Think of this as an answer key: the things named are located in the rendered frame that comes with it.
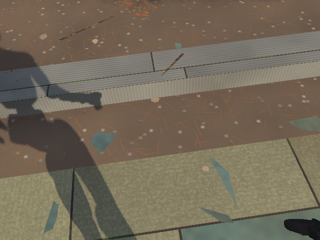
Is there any robot right hand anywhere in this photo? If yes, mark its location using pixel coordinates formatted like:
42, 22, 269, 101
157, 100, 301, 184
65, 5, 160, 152
284, 218, 320, 240

